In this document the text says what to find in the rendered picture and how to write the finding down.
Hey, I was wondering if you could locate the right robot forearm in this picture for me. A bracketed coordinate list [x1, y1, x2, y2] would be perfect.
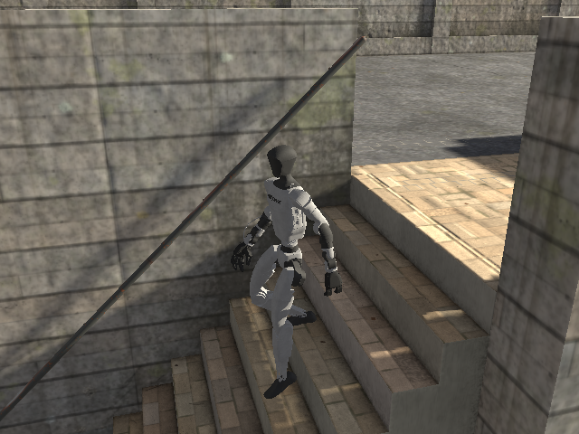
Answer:
[244, 212, 271, 247]

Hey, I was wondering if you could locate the left robot forearm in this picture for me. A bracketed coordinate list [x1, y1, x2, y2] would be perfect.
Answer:
[318, 223, 337, 273]

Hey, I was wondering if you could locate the robot left hand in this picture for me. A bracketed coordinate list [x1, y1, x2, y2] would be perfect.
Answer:
[324, 271, 343, 297]

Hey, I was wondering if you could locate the left robot shin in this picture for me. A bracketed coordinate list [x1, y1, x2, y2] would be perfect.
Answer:
[272, 325, 293, 382]

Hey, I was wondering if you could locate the robot right hand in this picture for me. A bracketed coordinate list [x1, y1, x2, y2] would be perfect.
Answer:
[231, 242, 252, 272]

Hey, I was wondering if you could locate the right robot upper arm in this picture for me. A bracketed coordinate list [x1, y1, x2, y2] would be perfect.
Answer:
[264, 177, 280, 221]

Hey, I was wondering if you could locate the robot head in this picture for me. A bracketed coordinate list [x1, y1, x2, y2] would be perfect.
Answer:
[267, 145, 300, 190]

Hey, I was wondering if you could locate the left robot upper arm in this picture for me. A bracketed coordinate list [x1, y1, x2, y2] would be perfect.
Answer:
[289, 188, 329, 235]

